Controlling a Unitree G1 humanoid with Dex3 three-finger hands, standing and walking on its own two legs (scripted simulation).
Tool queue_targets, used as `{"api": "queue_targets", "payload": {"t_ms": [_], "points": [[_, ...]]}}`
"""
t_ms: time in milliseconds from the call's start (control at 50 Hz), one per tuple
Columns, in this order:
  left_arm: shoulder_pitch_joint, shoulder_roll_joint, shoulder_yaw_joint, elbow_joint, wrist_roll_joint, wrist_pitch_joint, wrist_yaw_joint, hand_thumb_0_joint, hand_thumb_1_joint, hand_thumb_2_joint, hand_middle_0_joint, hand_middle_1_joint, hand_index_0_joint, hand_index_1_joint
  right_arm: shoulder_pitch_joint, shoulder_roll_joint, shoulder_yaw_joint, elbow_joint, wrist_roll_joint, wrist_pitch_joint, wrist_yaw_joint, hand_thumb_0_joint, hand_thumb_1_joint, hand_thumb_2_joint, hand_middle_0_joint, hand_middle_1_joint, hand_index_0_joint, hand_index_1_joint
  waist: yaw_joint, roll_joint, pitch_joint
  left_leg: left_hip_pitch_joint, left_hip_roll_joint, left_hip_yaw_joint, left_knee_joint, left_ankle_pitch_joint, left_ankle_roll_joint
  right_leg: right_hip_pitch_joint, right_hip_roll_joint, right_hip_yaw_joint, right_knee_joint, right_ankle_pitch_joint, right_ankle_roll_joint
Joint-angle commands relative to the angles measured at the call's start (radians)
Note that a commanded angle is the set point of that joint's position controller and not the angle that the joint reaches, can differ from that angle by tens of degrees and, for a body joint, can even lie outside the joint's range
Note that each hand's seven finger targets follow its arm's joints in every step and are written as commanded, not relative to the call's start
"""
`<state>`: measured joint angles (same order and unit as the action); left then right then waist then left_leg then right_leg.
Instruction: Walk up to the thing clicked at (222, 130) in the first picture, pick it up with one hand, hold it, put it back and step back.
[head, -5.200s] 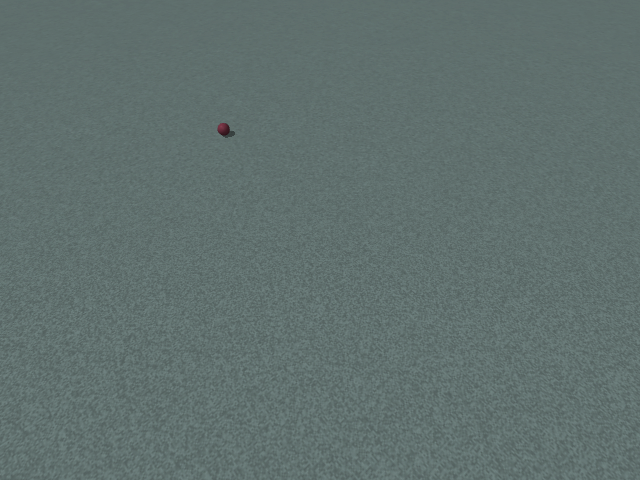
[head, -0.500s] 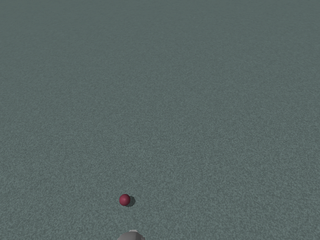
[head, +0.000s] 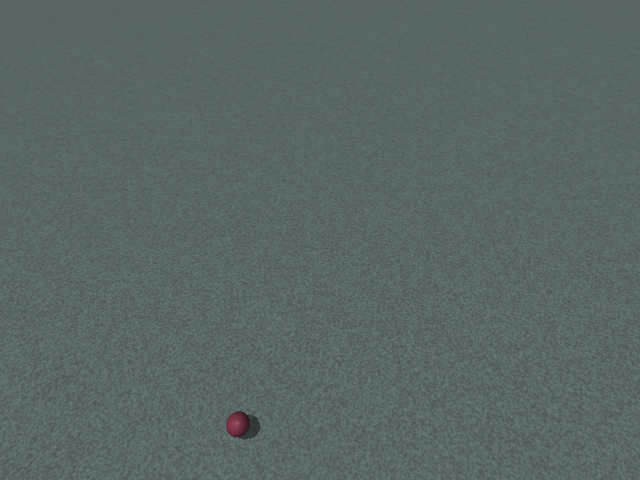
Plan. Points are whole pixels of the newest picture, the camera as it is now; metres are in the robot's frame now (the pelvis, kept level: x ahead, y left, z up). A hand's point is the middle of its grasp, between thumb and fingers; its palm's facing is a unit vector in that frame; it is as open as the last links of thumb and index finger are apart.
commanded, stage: walk up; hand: left
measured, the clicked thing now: (238, 424) +0.40 +0.26 -0.72
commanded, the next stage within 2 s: stand in 1.12 s
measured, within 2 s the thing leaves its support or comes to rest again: neither
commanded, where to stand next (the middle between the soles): +0.05 +0.01 m, yaw +1 degrees
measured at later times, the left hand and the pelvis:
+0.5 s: hand out of the picture +0.12 +0.27 -0.13, palm faces -0.02 -0.94 -0.34, open 7.4 cm; pelvis +0.02 +0.02 +0.02, yaw +0 degrees
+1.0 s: hand out of the picture +0.09 +0.27 -0.13, palm faces +0.00 -0.94 -0.35, open 7.4 cm; pelvis +0.02 +0.02 +0.02, yaw +1 degrees
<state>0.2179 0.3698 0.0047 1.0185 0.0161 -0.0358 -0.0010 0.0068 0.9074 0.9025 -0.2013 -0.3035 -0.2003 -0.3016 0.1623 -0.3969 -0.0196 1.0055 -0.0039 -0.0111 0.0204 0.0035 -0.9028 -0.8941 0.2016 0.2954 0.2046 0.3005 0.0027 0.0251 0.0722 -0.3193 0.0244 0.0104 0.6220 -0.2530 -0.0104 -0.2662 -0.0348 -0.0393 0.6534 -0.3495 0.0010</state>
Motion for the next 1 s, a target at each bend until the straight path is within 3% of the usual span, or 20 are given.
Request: {"api": "queue_targets", "payload": {"t_ms": [0, 40, 140, 460, 600, 760, 820, 980], "points": [[-0.059, 0.243, 0.051, -0.048, -0.016, -0.033, 0.015, 0.000, 0.900, 0.900, -0.200, -0.300, -0.200, -0.300, -0.041, -0.197, -0.033, -0.032, 0.014, -0.035, -0.012, 0.000, -0.900, -0.900, 0.200, 0.300, 0.200, 0.300, 0.004, -0.102, -0.127, 0.147, 0.084, -0.092, -0.069, 0.311, 0.076, 0.035, -0.093, 0.109, -0.192, 0.320, -0.048], [-0.084, 0.245, 0.052, -0.037, -0.019, -0.029, 0.017, 0.000, 0.900, 0.900, -0.200, -0.300, -0.200, -0.300, -0.052, -0.194, -0.030, -0.014, 0.015, -0.029, -0.016, 0.000, -0.900, -0.900, 0.200, 0.300, 0.200, 0.300, -0.003, -0.087, -0.133, 0.148, 0.075, -0.078, -0.087, 0.310, 0.065, 0.064, -0.106, 0.111, -0.191, 0.373, -0.055], [-0.123, 0.223, 0.038, -0.008, -0.024, -0.014, 0.017, 0.000, 0.900, 0.900, -0.200, -0.300, -0.200, -0.300, -0.099, -0.197, -0.023, 0.027, 0.010, -0.025, -0.018, 0.000, -0.900, -0.900, 0.200, 0.300, 0.200, 0.300, 0.011, -0.030, -0.129, 0.158, 0.104, -0.116, -0.182, 0.274, 0.069, 0.090, -0.086, 0.084, -0.226, 0.248, -0.042], [-0.204, 0.207, 0.034, 0.060, -0.012, -0.007, 0.008, 0.000, 0.900, 0.900, -0.200, -0.300, -0.200, -0.300, -0.154, -0.179, -0.019, 0.091, 0.001, -0.023, -0.017, 0.000, -0.900, -0.900, 0.200, 0.300, 0.200, 0.300, 0.002, -0.006, -0.120, 0.185, 0.101, -0.098, -0.305, 0.218, 0.043, 0.177, -0.090, 0.069, -0.358, 0.227, -0.020], [-0.190, 0.199, 0.031, 0.077, -0.006, -0.003, 0.004, 0.000, 0.900, 0.900, -0.200, -0.300, -0.200, -0.300, -0.158, -0.183, -0.021, 0.090, -0.003, -0.022, -0.016, 0.000, -0.900, -0.900, 0.200, 0.300, 0.200, 0.300, 0.000, 0.005, -0.089, 0.160, 0.098, -0.123, -0.351, 0.086, 0.043, 0.159, -0.083, 0.066, -0.380, 0.157, -0.015], [-0.175, 0.199, 0.034, 0.083, -0.008, -0.007, 0.009, 0.000, 0.900, 0.900, -0.200, -0.300, -0.200, -0.300, -0.136, -0.174, -0.023, 0.093, 0.000, -0.020, -0.019, 0.000, -0.900, -0.900, 0.200, 0.300, 0.200, 0.300, -0.005, -0.031, -0.121, 0.215, 0.090, -0.098, -0.305, 0.243, 0.043, 0.179, -0.095, 0.064, -0.388, 0.251, -0.011], [-0.184, 0.197, 0.034, 0.081, -0.008, -0.005, 0.010, 0.000, 0.900, 0.900, -0.200, -0.300, -0.200, -0.300, -0.132, -0.174, -0.024, 0.099, 0.000, -0.016, -0.020, 0.000, -0.900, -0.900, 0.200, 0.300, 0.200, 0.300, -0.009, -0.022, -0.102, 0.191, 0.087, -0.105, -0.324, 0.204, 0.036, 0.178, -0.093, 0.060, -0.390, 0.225, -0.009], [-0.169, 0.192, 0.039, 0.078, -0.004, -0.001, 0.011, 0.000, 0.900, 0.900, -0.200, -0.300, -0.200, -0.300, -0.134, -0.172, -0.025, 0.098, -0.002, -0.017, -0.022, 0.000, -0.900, -0.900, 0.200, 0.300, 0.200, 0.300, -0.002, -0.023, -0.111, 0.199, 0.091, -0.108, -0.325, 0.227, 0.040, 0.182, -0.094, 0.057, -0.385, 0.238, -0.009]]}}
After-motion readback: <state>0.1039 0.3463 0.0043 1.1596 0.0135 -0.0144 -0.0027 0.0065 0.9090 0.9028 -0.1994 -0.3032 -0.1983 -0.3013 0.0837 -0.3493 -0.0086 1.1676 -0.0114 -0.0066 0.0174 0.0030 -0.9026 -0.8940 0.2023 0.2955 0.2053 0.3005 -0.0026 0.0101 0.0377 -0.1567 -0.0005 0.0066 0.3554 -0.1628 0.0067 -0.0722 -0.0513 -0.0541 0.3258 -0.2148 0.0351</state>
